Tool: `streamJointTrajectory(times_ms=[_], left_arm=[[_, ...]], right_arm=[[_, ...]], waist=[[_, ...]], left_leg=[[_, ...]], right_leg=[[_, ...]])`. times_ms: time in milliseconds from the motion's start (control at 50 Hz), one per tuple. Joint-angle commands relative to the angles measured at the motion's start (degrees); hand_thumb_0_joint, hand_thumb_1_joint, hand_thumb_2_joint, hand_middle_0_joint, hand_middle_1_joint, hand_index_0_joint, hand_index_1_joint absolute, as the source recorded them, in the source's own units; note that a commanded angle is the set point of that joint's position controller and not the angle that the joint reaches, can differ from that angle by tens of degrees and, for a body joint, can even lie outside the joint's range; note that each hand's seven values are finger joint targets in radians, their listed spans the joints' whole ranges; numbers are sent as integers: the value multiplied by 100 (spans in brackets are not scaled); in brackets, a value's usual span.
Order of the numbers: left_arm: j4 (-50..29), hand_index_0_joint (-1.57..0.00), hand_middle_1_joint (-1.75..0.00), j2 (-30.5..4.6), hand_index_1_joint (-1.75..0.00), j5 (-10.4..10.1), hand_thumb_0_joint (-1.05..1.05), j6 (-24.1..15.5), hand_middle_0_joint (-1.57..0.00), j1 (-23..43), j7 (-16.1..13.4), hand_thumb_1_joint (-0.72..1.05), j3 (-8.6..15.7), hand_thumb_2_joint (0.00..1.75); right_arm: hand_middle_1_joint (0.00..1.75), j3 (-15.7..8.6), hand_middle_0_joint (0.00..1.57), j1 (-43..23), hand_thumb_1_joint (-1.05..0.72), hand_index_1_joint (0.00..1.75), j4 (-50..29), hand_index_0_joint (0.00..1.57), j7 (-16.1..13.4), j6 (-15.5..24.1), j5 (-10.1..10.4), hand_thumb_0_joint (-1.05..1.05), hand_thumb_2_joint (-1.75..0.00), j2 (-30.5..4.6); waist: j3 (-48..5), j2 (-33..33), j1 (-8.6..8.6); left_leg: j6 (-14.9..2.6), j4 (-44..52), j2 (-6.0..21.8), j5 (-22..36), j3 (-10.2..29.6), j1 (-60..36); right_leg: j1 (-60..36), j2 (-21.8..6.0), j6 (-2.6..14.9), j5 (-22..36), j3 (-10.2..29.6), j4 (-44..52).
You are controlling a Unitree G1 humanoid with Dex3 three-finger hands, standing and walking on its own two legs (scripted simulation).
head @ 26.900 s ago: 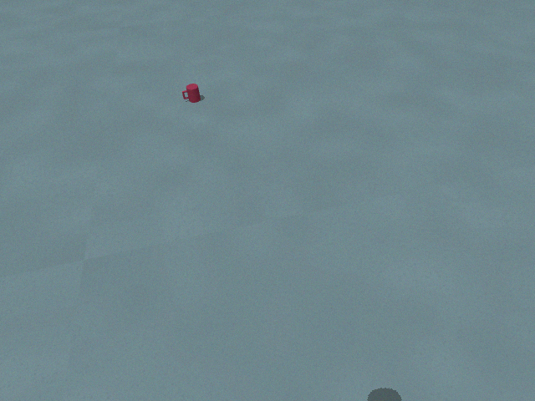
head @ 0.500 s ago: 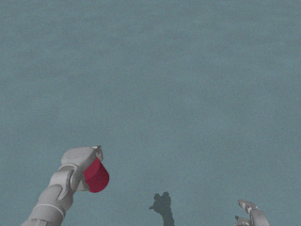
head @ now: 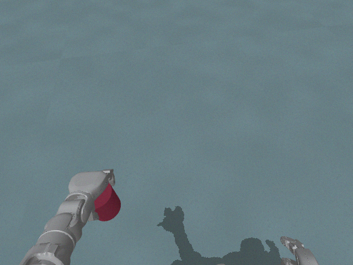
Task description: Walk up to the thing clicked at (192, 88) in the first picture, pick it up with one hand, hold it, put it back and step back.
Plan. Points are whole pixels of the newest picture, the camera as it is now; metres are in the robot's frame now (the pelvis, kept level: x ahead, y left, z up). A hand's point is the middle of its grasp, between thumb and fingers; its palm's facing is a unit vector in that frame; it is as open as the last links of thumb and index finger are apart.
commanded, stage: crouch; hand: left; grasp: from above
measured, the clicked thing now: (95, 202) +0.32 +0.24 -0.12
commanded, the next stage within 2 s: lower in 1.64 s
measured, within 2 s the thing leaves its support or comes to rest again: neither
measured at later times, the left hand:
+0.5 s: hand (114, 201) +0.40 +0.25 -0.33, palm faces -0.44 +0.05 -0.89, open 10.9 cm
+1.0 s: hand (120, 205) +0.43 +0.26 -0.48, palm faces -0.47 +0.01 -0.88, open 10.9 cm
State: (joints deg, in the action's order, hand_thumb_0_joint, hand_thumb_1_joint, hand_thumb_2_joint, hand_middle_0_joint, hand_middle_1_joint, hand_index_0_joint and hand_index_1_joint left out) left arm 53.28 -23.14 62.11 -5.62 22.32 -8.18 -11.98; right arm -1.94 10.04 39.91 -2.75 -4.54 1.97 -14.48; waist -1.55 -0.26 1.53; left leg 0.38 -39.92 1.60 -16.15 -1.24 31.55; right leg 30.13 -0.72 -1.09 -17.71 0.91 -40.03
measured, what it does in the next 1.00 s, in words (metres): lowers itself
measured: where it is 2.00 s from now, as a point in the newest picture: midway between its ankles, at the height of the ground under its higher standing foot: outside the picture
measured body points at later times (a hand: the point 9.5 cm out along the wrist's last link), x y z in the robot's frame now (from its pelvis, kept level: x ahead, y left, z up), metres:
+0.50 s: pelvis -0.05 +0.01 -0.21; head +0.13 +0.03 +0.20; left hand +0.42 +0.24 -0.28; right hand -0.03 -0.26 -0.33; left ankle +0.04 +0.12 -0.72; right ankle +0.02 -0.13 -0.72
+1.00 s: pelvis -0.05 +0.01 -0.33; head +0.20 +0.05 +0.05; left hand +0.45 +0.26 -0.43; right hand +0.00 -0.28 -0.44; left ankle +0.04 +0.12 -0.72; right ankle +0.02 -0.13 -0.72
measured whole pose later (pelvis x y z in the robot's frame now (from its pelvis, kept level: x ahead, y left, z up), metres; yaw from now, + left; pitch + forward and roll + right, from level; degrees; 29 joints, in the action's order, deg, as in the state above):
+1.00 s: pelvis -0.05 +0.01 -0.33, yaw -5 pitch +38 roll -7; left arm 74.8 -39.4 71.2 -9.6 53.7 -16.7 2.9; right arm -0.3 8.7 40.2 5.5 1.7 -5.7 -14.9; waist -6.8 -0.6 11.3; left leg 0.0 -120.3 1.8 -38.1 5.9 121.1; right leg 115.6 0.8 -2.2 -40.2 -3.0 -117.2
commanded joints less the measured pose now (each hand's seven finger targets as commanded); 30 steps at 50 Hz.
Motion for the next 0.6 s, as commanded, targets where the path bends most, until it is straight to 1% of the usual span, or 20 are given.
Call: streamJointTrajectory(times_ms=[0,40,60,80,120,140,160,180,280,320,340,360,400,420,440,460,480,500,540,580], left_arm=[[-386,-79,-111,-1151,-106,348,0,-165,-74,2586,-851,44,599,101],[-17,-80,-109,-1082,-103,512,0,-140,-74,2843,-1076,45,556,95],[-19,-79,-107,-1278,-101,591,0,-121,-73,2992,-1177,43,672,96],[206,-79,-104,-1296,-99,640,0,-73,-74,3107,-1243,43,684,96],[623,-81,-104,-1298,-99,618,0,9,-76,3183,-1326,46,718,94],[730,-81,-107,-1486,-100,601,0,34,-75,3441,-1355,47,816,95],[918,-79,-107,-1412,-101,586,0,57,-74,3555,-1354,45,763,96],[801,-78,-107,-1625,-102,565,0,76,-73,3714,-1369,42,886,98],[775,-77,-104,-1617,-99,447,0,191,-73,4156,-1320,40,932,96],[927,-76,-100,-1928,-95,482,0,226,-71,4134,-1269,39,1109,89],[795,-76,-100,-2026,-95,470,0,215,-71,4228,-1245,39,1186,89],[687,-76,-100,-2052,-95,466,0,197,-70,4456,-1218,38,1201,90],[913,-77,-100,-2067,-95,483,0,169,-72,4592,-1178,39,1195,91],[1275,-76,-98,-2069,-93,509,0,153,-72,4418,-1158,38,1192,91],[1290,-76,-97,-2158,-92,509,0,111,-71,4541,-1153,38,1243,88],[1446,-75,-97,-2198,-92,537,0,84,-70,4428,-1132,37,1266,87],[1485,-76,-98,-2220,-91,524,0,45,-70,4434,-1102,39,1304,85],[1135,-75,-98,-2356,-91,532,0,-31,-69,4727,-1088,39,1342,85],[1043,-80,-95,-2666,-90,647,0,-144,-75,4853,-1077,42,1497,88],[1089,-80,-99,-2572,-94,698,0,-247,-75,4865,-1081,45,1486,91]], right_arm=[[30,-420,20,331,-90,30,-414,20,65,213,-154,0,-90,-862],[30,-438,20,496,-90,30,-405,20,112,227,-195,0,-90,-889],[30,-467,20,559,-90,30,-412,20,124,228,-207,0,-90,-927],[30,-465,20,638,-90,30,-408,20,127,232,-220,0,-90,-940],[30,-479,20,711,-90,30,-365,20,126,271,-249,0,-90,-961],[30,-491,20,749,-90,30,-311,20,119,310,-268,0,-90,-991],[30,-480,20,767,-90,30,-294,20,111,347,-286,0,-90,-981],[30,-510,20,820,-90,30,-291,20,102,382,-300,0,-90,-1001],[30,-529,20,967,-90,30,-251,20,71,496,-371,0,-90,-1032],[30,-522,20,983,-90,30,-189,20,61,524,-390,0,-90,-1056],[30,-529,20,1006,-90,30,-215,20,67,530,-401,0,-90,-1056],[30,-535,20,1003,-90,30,-206,20,72,534,-410,0,-90,-1073],[30,-484,20,1047,-90,30,-167,20,76,543,-430,0,-90,-1053],[30,-460,20,1036,-90,30,-137,20,85,557,-439,0,-90,-1065],[30,-442,20,1054,-90,30,-130,20,98,575,-447,0,-90,-1061],[30,-423,20,1044,-90,30,-149,20,122,588,-455,0,-90,-1054],[30,-414,20,1072,-90,30,-122,20,152,611,-472,0,-89,-1098],[30,-396,20,1054,-89,30,-139,20,179,633,-479,0,-89,-1092],[30,-379,20,1095,-90,30,-108,20,217,655,-507,0,-90,-1120],[30,-316,20,1159,-90,30,-77,20,284,675,-541,0,-90,-1156]], waist=[[-2225,-151,315],[-2549,-186,424],[-2756,-396,385],[-2847,-430,448],[-2900,-382,463],[-2982,-490,477],[-2996,-476,543],[-3304,-575,457],[-4046,-733,661],[-4135,-876,600],[-4409,-899,594],[-4467,-971,655],[-4115,-882,795],[-3899,-741,851],[-3905,-675,877],[-3880,-633,872],[-3812,-645,941],[-4058,-879,907],[-4520,-1018,858],[-4514,-1076,992]], left_leg=[[-44,-1235,-200,637,-66,149],[-66,-1790,-191,541,-60,723],[-57,-1965,-179,476,-27,887],[-65,-2140,-184,412,-12,1106],[-85,-2456,-176,148,33,1621],[-66,-2576,-161,8,106,1840],[-73,-2732,-148,-229,156,2119],[-79,-2901,-132,-312,188,2232],[-66,-3619,-83,-717,349,2916],[-56,-3813,-79,-818,405,3151],[-67,-3965,-76,-788,410,3183],[-51,-4070,-62,-873,480,3221],[-85,-4282,-75,-1407,487,3796],[-110,-4425,-92,-1620,496,4090],[-126,-4551,-114,-1814,508,4343],[-128,-4645,-120,-1899,527,4475],[-130,-4773,-119,-1933,617,4588],[-106,-4828,-116,-1923,676,4546],[-113,-5176,-123,-1672,590,4594],[-95,-5380,-115,-1493,654,4742]], right_leg=[[1211,223,182,672,-72,-819],[1718,220,190,586,-97,-1332],[1959,245,218,501,-134,-1542],[2206,258,227,422,-148,-1729],[2671,286,252,167,-205,-2074],[2894,284,269,45,-235,-2276],[3194,280,278,-146,-259,-2460],[3309,264,285,-222,-266,-2642],[4087,245,326,-560,-350,-3508],[4410,252,348,-684,-387,-3814],[4464,260,357,-673,-404,-3955],[4714,256,364,-738,-416,-4097],[5110,255,360,-1126,-425,-4250],[5300,249,347,-1299,-423,-4322],[5434,261,351,-1479,-430,-4430],[5547,255,352,-1576,-440,-4535],[5834,224,337,-1593,-468,-4668],[5917,216,349,-1575,-493,-4838],[5984,221,358,-1385,-496,-5089],[6271,199,346,-1248,-538,-5349]])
